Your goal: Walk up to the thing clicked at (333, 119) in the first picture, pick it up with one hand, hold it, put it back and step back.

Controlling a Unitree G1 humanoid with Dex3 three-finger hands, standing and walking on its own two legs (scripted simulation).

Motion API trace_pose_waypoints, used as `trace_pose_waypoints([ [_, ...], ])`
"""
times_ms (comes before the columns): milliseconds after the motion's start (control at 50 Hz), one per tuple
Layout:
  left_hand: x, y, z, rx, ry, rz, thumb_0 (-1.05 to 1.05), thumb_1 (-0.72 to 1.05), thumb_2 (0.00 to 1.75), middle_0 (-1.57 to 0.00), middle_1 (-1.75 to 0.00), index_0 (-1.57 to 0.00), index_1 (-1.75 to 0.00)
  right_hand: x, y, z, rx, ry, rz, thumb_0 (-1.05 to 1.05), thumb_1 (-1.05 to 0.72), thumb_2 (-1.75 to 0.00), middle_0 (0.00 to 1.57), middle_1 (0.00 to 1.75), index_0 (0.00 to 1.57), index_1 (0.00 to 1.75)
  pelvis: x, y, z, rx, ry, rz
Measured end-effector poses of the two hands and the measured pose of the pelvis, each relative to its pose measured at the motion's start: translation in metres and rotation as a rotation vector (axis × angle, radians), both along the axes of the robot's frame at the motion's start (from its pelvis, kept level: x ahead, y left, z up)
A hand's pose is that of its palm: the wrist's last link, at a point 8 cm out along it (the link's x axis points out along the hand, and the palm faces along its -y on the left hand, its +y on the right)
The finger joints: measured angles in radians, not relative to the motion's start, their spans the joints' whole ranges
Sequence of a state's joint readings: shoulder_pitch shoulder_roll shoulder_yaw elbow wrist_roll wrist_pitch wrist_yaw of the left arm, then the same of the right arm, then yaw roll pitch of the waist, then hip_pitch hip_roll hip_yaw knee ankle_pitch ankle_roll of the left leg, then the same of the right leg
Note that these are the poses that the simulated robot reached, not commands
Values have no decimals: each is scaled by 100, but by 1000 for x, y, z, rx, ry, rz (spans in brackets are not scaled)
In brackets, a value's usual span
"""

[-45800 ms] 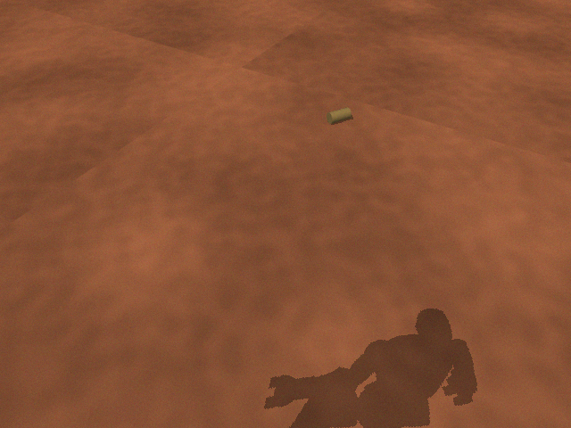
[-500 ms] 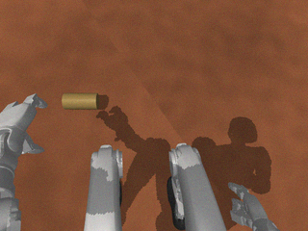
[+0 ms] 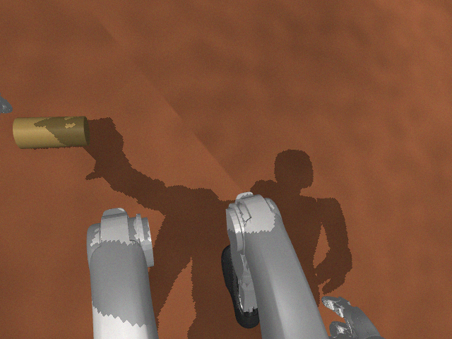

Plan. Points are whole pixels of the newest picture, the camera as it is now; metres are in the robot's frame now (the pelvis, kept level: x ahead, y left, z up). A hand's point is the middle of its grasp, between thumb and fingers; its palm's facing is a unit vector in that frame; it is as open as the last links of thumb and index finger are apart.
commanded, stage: rise first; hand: left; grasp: from above
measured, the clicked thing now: (54, 132) +0.54 +0.32 -0.32
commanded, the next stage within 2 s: none
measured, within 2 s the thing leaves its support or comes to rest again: neither
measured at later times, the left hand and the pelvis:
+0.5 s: hand out of the picture +0.47 +0.37 -0.18, palm faces -0.45 -0.05 -0.89, open 14.2 cm; pelvis +0.01 +0.01 -0.02, yaw -2 degrees
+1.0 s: hand (5, 137) +0.48 +0.36 -0.19, palm faces -0.46 -0.06 -0.89, open 14.3 cm; pelvis +0.01 +0.01 -0.03, yaw -4 degrees
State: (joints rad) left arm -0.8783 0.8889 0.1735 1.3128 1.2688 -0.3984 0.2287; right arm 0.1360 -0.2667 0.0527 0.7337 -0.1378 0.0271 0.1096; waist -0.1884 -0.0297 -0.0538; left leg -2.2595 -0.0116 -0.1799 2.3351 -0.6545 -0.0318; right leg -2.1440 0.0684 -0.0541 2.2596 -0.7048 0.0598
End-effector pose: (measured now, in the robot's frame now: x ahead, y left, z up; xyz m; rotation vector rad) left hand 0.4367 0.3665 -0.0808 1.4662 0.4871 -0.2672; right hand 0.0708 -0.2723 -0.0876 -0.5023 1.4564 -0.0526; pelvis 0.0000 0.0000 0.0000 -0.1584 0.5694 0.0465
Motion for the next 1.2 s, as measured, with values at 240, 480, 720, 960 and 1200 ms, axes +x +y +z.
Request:
trace_pose_waypoints([
  [240, 18, 1, -21, 31, -1, -59, 0, -53, 102, -8, -95, -7, -96, 9, 8, -8, -11, 22, 22, 0, -91, -90, 20, 30, 21, 30, 5, 5, -10, -18, 8, -12],
  [480, 33, 1, -38, 35, -11, -41, 0, -54, 102, -8, -98, -7, -99, 6, 10, -14, -17, 48, 35, 0, -92, -91, 20, 30, 21, 30, 8, 5, -20, -26, 9, -23],
  [720, 43, -3, -49, 34, -2, -37, 0, -55, 103, -8, -99, -7, -100, -7, 12, -13, -20, 85, 16, 0, -92, -91, 20, 30, 21, 30, 9, 7, -22, -36, 12, -31],
  [960, 46, -8, -54, 19, -6, -50, 0, -56, 103, -8, -100, -7, -101, -11, 13, -11, -23, 79, 21, 0, -92, -91, 20, 30, 21, 30, 7, 7, -25, -43, -3, -35],
  [1200, 47, -10, -62, 22, -8, -50, 0, -56, 103, -9, -100, -8, -101, -15, 15, -10, -25, 68, 28, 0, -92, -91, 20, 30, 21, 30, 5, 8, -28, -49, -14, -38],
])
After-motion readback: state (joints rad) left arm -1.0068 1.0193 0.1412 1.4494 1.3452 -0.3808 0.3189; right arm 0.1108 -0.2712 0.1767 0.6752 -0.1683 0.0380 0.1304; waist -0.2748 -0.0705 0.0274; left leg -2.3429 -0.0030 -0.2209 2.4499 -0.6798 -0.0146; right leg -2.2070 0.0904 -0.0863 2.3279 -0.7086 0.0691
